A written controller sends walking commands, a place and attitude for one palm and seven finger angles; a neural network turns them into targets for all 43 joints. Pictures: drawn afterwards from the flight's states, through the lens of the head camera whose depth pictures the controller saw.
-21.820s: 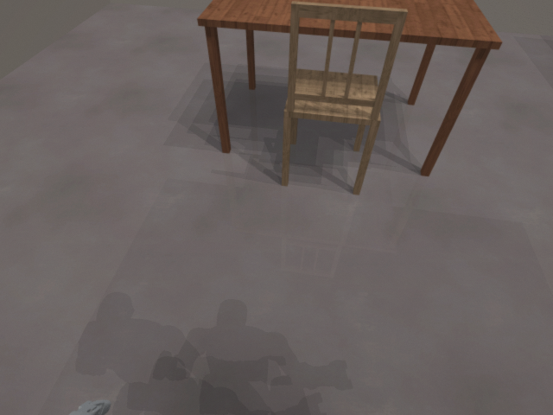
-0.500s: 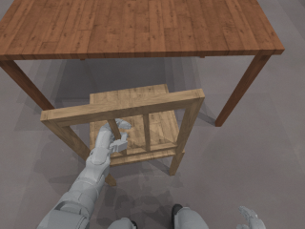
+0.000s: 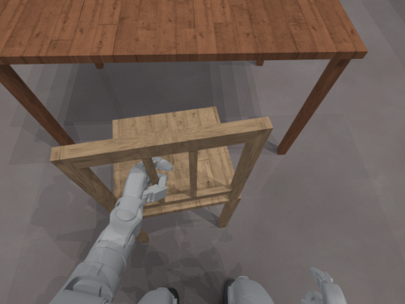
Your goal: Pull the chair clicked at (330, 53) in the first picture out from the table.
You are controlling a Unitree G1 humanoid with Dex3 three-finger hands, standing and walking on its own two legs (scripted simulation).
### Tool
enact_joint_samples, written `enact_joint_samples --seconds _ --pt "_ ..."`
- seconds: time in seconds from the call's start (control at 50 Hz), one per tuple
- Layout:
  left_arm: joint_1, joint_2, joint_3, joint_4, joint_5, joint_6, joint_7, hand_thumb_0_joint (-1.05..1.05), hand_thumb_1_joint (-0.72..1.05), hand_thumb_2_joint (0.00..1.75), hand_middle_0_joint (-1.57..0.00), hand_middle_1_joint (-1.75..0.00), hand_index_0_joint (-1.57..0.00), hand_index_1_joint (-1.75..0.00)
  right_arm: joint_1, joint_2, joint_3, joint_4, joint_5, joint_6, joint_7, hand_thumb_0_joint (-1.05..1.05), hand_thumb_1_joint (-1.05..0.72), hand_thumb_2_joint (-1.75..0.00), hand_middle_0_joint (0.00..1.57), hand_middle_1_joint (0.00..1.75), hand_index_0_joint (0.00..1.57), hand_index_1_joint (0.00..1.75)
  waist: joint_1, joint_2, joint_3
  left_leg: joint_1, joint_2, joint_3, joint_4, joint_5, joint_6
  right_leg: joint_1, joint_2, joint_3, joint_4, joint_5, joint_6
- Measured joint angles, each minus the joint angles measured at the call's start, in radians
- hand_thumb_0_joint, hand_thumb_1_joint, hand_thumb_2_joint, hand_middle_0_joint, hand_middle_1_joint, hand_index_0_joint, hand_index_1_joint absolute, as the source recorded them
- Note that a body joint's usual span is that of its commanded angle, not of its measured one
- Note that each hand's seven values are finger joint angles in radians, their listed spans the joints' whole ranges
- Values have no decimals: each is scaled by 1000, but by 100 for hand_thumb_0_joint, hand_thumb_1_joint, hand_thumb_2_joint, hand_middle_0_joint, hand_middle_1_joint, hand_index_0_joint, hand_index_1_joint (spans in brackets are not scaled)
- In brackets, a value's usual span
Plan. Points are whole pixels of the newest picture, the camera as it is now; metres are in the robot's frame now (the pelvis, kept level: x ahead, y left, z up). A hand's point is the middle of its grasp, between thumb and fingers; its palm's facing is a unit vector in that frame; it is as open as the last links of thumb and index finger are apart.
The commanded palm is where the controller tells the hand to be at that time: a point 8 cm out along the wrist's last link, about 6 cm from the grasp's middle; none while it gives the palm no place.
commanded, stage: step backward, pulling the chair out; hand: left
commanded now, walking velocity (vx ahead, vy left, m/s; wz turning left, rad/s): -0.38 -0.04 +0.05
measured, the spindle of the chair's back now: (155, 181) +0.37 +0.11 -0.09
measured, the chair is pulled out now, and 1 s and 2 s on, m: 0.20 0.41 0.70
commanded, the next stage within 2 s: stop walking, hand still on the chair in 1.68 s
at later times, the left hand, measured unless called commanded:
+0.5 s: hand (152, 229) +0.26 +0.10 -0.07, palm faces -0.11 -0.98 -0.15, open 4.8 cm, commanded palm +0.24 +0.16 -0.06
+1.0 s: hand (143, 297) +0.14 +0.11 -0.06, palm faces -0.05 -0.99 -0.16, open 4.8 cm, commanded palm +0.12 +0.16 -0.06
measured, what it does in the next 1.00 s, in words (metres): walks backwards: right foot, then right foot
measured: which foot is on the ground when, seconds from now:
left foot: down 0.00-0.60, up 0.62-0.76, down 0.78-1.00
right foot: up 0.00-0.02, down 0.04-0.36, up 0.38-0.52, down 0.54-0.84, up 0.86-1.00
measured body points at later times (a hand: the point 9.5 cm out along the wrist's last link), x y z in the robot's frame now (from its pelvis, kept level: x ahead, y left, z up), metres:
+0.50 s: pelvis -0.09 +0.01 +0.00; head +0.02 +0.01 +0.44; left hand +0.26 +0.16 -0.05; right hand +0.03 -0.24 -0.12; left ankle -0.04 +0.14 -0.73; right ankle -0.09 -0.13 -0.72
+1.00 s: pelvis -0.20 -0.01 +0.00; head -0.11 +0.00 +0.44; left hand +0.14 +0.16 -0.05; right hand -0.09 -0.25 -0.12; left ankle -0.15 +0.14 -0.73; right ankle -0.21 -0.14 -0.73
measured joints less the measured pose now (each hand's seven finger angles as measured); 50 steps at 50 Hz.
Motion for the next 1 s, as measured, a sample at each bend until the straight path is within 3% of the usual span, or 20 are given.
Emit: enact_joint_samples --seconds 0.04,0.08,0.12,0.16,0.24,0.32,0.38,0.44,0.52,0.56,0.62,0.7,0.8,0.84,0.92,1.0 --pt "12 -3 -5 11 5 -20 -3 2 78 81 -23 -122 -50 -144 14 15 -1 9 -3 -15 15 1 -90 -90 20 30 20 30 15 12 -8 -5 13 -5 -7 8 -5 66 16 -7 -34 46 -12" --pt "7 -1 -5 35 9 -47 -8 2 77 81 -25 -122 -50 -144 15 29 5 26 -4 -27 28 1 -90 -90 20 30 20 30 38 18 -9 -14 25 -1 1 9 -15 119 27 -11 -129 20 -4" --pt "-16 1 10 66 6 -68 -9 2 76 82 -27 -121 -50 -144 -8 33 13 41 -2 -29 32 1 -90 -90 20 30 20 30 42 39 13 -19 44 -4 8 19 -24 138 45 -14 -173 27 7" --pt "-35 4 33 92 -2 -77 -8 2 76 83 -28 -119 -50 -144 -27 36 19 44 6 -26 25 1 -90 -90 20 30 20 30 28 49 29 -36 49 -7 33 39 -35 138 49 -19 -184 57 7" --pt "-50 -6 64 113 -6 -57 -1 2 76 83 -28 -118 -50 -144 -43 9 21 41 14 -24 2 1 -90 -90 20 30 20 30 -3 52 17 -71 18 -46 146 -88 -41 101 32 -18 -161 63 4" --pt "-46 -10 44 75 2 -22 2 2 77 82 -26 -119 -50 -144 -46 -30 12 38 13 -23 -17 1 -90 -90 20 30 20 30 -27 44 10 -18 19 -46 39 11 -24 67 8 -19 -123 65 28" --pt "-28 10 22 25 3 -11 -3 2 78 81 -23 -119 -50 -144 -41 -17 3 16 2 -11 -13 1 -90 -90 20 30 20 30 -6 -9 21 -6 -1 -11 -5 33 -10 40 -14 3 -84 73 24" --pt "-2 13 18 2 4 -14 -6 1 79 81 -22 -118 -50 -144 -23 1 -6 2 -13 -26 12 1 -90 -90 20 30 20 30 5 3 16 -20 19 -16 -35 65 -9 34 20 2 9 -98 0" --pt "16 19 22 12 4 -45 -13 1 78 82 -24 -118 -50 -144 0 31 5 15 -10 -53 41 1 -90 -90 20 30 20 30 32 19 15 -36 44 -22 -39 90 -27 145 40 -1 -116 -5 -13" --pt "10 26 32 30 2 -64 -16 1 77 82 -26 -118 -50 -144 -6 41 14 29 -7 -56 45 1 -90 -90 20 30 20 30 47 30 18 -56 58 -20 -18 91 -40 174 50 -1 -177 7 2" --pt "-6 26 68 62 -16 -78 -14 2 76 83 -28 -116 -50 -144 -35 41 20 46 6 -47 34 1 -90 -90 20 30 20 30 28 66 43 -75 80 -31 8 107 -49 161 74 -12 -176 34 -4" --pt "-9 12 93 91 -17 -67 -6 2 77 83 -29 -114 -50 -144 -39 12 18 63 13 -45 8 1 -90 -90 20 30 20 30 0 58 18 -102 15 -64 206 -95 -41 109 44 -11 -135 43 -7" --pt "-18 -8 54 73 -3 -32 1 2 77 82 -26 -117 -50 -144 -22 -43 5 72 13 -51 -16 1 -90 -90 20 30 20 30 -21 50 -7 6 9 -61 41 -30 -26 60 8 -35 -98 53 17" --pt "-28 7 32 59 -2 -22 1 1 77 81 -24 -118 -50 -144 -23 -35 -1 65 9 -41 -16 1 -90 -90 20 30 20 30 -1 5 9 13 -11 -41 11 0 -17 48 -13 -17 -93 90 23" --pt "-20 13 25 48 -5 -19 -7 1 78 81 -23 -118 -50 -144 -9 -14 -9 39 -10 -51 12 1 -91 -90 20 30 20 30 15 16 13 -7 12 -50 -27 59 -17 35 24 2 29 -110 -2" --pt "-11 23 36 63 -6 -46 -15 1 77 82 -25 -118 -50 -144 7 23 -1 42 -8 -73 41 1 -90 -90 20 30 20 30 39 31 15 -28 43 -61 -34 90 -40 144 45 10 -93 -46 -11"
